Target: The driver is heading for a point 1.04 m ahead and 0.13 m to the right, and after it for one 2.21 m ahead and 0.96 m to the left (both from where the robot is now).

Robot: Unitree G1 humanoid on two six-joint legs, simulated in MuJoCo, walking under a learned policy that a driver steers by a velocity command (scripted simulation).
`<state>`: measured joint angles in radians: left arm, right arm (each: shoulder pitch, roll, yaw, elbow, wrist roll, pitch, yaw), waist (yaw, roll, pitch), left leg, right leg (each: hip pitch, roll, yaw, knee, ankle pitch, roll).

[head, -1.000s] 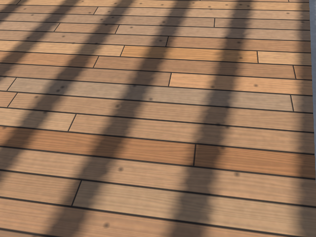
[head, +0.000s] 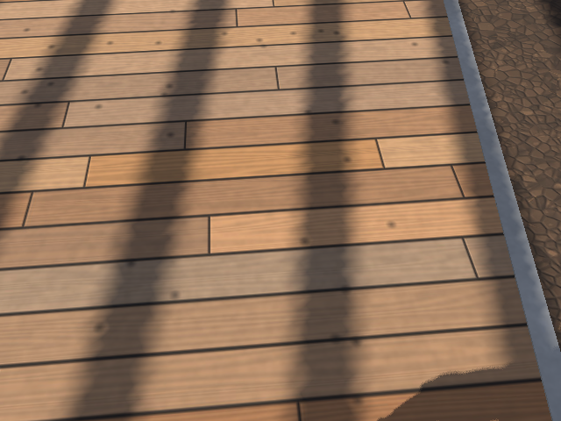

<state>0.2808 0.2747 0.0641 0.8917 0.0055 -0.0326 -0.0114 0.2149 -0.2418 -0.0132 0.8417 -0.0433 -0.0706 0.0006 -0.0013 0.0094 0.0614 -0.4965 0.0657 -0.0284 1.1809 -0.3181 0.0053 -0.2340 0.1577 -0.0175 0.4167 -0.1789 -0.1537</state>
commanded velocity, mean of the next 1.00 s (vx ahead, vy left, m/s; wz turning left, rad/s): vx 0.50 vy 0.00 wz -0.44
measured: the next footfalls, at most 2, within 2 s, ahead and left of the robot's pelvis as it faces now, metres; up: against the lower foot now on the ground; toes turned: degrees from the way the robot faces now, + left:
left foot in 0.34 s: +0.38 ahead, +0.12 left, +0.00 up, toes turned -14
right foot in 0.86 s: +0.53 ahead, -0.18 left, +0.00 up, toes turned -29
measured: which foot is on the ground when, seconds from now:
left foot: up 0.00-0.32, down 0.34-0.86, up 0.88-1.00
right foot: down 0.00-0.36, up 0.38-0.84, down 0.86-1.00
